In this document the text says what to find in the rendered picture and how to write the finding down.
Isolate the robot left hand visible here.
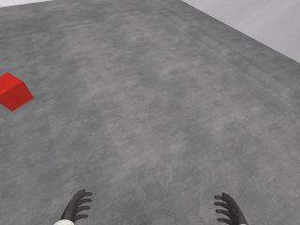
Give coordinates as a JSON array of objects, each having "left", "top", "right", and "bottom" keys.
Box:
[{"left": 60, "top": 188, "right": 93, "bottom": 223}]

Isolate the carton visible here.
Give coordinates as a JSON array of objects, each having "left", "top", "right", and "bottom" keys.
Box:
[{"left": 0, "top": 73, "right": 34, "bottom": 112}]

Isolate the robot right hand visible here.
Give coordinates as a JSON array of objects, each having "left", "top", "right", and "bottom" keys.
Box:
[{"left": 214, "top": 192, "right": 248, "bottom": 225}]

